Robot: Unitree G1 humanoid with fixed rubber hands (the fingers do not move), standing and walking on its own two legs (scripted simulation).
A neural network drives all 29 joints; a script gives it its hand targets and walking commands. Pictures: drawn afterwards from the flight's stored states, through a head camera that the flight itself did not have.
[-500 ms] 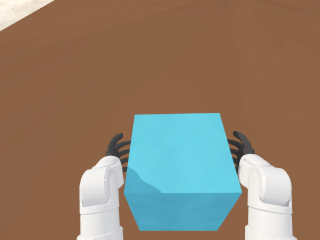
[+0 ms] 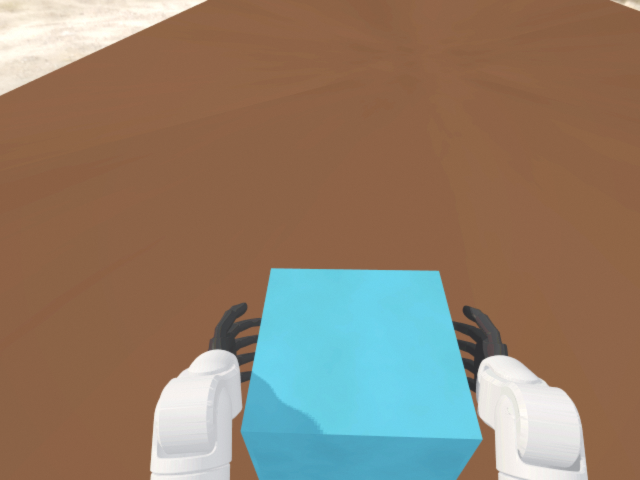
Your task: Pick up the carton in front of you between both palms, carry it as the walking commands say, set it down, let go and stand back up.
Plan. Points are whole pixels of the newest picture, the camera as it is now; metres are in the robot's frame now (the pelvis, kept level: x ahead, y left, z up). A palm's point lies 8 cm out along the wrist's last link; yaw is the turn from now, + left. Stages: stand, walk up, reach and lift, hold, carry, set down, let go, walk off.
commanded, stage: carry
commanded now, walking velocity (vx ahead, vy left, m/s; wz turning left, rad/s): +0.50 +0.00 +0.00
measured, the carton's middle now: (352, 393) +0.27 -0.01 +0.01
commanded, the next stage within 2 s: none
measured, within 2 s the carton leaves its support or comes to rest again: neither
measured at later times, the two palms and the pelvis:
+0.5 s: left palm (268, 210) +0.57 +0.12 +0.09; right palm (436, 206) +0.59 -0.18 +0.08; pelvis +0.31 -0.04 +0.00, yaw +3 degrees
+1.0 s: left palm (264, 130) +0.91 +0.17 +0.08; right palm (388, 127) +0.91 -0.13 +0.09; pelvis +0.64 +0.02 +0.00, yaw +0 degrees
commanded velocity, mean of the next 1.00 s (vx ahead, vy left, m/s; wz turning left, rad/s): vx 0.50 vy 0.00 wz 0.00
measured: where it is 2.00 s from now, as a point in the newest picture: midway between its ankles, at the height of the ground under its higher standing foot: (328, 322)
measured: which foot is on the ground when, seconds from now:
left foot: down 0.00-0.22, up 0.24-0.66, down 0.68-1.00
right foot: up 0.00-0.16, down 0.18-0.70, up 0.72-1.00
